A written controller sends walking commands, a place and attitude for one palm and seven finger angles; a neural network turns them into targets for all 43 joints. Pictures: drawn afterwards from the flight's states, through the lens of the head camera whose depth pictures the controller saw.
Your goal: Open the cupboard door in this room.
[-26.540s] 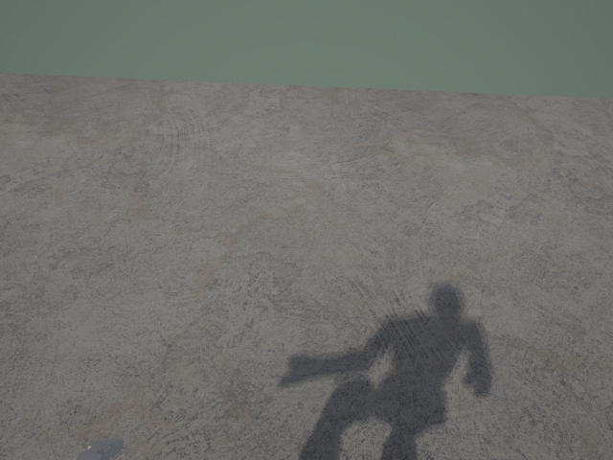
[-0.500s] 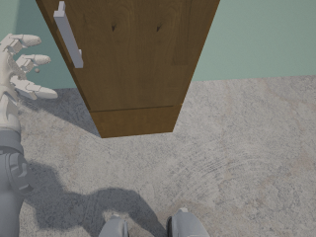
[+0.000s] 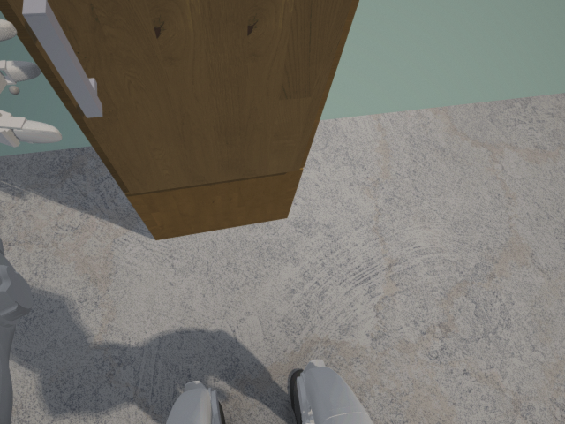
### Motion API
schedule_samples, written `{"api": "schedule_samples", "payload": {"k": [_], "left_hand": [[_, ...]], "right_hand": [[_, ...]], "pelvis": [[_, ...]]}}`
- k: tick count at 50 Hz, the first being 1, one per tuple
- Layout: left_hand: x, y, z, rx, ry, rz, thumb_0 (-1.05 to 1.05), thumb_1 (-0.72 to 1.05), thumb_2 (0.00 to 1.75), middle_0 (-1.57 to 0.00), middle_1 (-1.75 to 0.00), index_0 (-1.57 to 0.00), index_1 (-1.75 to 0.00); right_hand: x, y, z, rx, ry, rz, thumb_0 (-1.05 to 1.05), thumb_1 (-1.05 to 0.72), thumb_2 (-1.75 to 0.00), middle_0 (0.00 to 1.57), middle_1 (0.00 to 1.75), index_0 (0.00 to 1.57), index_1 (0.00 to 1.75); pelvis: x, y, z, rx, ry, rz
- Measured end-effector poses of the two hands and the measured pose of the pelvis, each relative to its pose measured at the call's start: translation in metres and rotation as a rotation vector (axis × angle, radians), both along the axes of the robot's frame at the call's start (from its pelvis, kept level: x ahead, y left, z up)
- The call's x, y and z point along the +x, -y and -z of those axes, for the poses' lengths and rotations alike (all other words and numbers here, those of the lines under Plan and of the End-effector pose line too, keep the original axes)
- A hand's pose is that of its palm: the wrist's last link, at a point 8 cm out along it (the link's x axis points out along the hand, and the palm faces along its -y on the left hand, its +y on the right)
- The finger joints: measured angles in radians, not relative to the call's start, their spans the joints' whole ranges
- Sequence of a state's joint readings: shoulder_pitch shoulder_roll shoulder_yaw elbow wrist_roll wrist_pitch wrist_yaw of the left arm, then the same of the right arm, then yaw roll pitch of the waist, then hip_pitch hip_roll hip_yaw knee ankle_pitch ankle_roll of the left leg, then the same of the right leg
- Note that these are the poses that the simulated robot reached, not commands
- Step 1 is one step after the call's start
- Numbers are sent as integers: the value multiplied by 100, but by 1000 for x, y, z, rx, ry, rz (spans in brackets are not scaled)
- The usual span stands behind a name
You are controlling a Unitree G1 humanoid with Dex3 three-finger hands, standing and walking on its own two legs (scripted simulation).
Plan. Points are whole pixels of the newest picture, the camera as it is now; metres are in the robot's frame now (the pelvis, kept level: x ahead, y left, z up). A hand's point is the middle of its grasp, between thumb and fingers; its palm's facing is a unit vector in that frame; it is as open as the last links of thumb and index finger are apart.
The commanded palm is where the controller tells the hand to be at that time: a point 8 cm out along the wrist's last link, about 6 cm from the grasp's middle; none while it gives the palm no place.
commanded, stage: move the hooked fingers beside the handle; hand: left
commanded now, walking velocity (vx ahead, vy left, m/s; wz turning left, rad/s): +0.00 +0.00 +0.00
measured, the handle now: (69, 55) +0.58 +0.21 +0.09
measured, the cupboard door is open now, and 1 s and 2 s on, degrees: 0 0 0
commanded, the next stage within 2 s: slide the fingers in behind the handle in 1.04 s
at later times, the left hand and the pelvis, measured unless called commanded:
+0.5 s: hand (24, 98) +0.52 +0.26 +0.09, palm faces +0.08 -1.00 -0.01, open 14.0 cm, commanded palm +0.50 +0.30 +0.09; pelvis +0.00 +0.00 +0.00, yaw +1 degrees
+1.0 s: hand (9, 105) +0.51 +0.27 +0.09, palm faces +0.08 -1.00 -0.01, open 14.0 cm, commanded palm +0.50 +0.31 +0.09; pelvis -0.01 +0.00 +0.00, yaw +1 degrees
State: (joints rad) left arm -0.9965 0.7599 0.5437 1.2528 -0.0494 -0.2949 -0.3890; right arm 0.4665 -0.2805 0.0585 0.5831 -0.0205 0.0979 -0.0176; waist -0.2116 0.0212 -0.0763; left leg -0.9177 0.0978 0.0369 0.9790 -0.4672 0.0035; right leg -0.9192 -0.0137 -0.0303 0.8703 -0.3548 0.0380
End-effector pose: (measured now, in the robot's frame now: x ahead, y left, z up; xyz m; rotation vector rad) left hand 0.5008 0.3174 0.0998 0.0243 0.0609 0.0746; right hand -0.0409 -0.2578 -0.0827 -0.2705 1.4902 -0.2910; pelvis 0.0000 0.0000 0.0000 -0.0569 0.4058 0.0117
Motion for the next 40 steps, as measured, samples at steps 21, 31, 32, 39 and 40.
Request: {"api": "schedule_samples", "payload": {"k": [21, 31, 32, 39, 40], "left_hand": [[-7, -3, 11, -20, -8, 15, -1, -50, 30, -30, -120, -30, -120], [0, 7, 10, -6, 14, -28, -1, -50, 30, -30, -120, -30, -120], [0, 5, 9, -2, 7, -31, -1, -50, 30, -30, -120, -30, -120], [-9, -8, 1, 9, 16, -37, -1, -50, 30, -30, -120, -30, -120], [-11, -10, 0, 6, 18, -35, -1, -50, 30, -30, -120, -30, -120]], "right_hand": [[50, 4, 3, -20, 78, -78, 0, -90, -90, 21, 30, 21, 30], [38, 0, 8, 7, 80, -40, 0, -90, -90, 21, 30, 21, 30], [36, 0, 8, 9, 77, -35, 0, -90, -90, 21, 30, 21, 30], [21, 2, 6, 13, 41, -21, 0, -90, -90, 21, 30, 21, 30], [20, 3, 6, 11, 36, -22, 0, -90, -90, 21, 30, 21, 30]], "pelvis": [[5, -4, 1, -13, 9, -30], [3, 0, 3, -8, 9, -16], [2, 1, 3, -7, 9, -14], [1, 3, 1, -4, 14, -10], [0, 4, 1, -5, 15, -11]]}}
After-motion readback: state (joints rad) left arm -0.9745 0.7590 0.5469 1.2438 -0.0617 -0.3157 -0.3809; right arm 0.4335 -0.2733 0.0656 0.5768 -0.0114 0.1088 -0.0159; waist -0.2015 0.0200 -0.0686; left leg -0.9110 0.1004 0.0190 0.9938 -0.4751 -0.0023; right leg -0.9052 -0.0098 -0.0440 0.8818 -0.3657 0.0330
